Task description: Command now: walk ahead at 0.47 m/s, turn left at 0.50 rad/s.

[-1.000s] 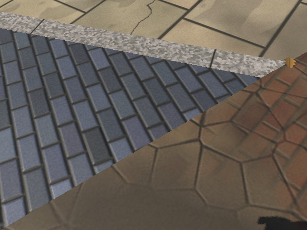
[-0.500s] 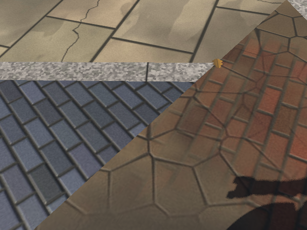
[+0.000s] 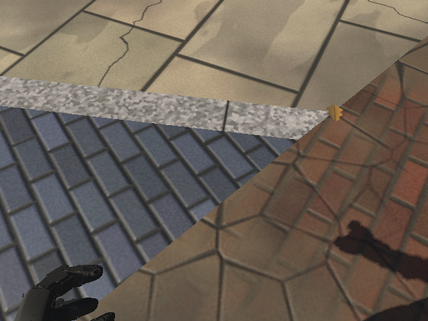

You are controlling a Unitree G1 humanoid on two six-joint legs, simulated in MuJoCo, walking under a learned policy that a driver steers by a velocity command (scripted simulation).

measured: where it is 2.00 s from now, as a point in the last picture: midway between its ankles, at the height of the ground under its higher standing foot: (186, 161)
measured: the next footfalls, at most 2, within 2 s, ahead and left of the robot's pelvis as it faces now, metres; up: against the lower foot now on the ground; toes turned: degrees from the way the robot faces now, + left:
left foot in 0.46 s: +0.39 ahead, +0.19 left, +0.00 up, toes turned +16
right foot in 1.02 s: +0.71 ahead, +0.01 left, +0.00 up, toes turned -3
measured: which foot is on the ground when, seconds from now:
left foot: up 0.00-0.44, down 0.46-1.00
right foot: down 0.00-0.48, up 0.50-1.00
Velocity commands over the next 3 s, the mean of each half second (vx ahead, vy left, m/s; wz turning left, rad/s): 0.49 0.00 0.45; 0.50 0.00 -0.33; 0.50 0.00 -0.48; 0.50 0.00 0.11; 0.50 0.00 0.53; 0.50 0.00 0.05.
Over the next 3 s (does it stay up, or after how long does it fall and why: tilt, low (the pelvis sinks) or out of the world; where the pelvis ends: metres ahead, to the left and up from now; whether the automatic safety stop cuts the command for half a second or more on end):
stays up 1.62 0.07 0.00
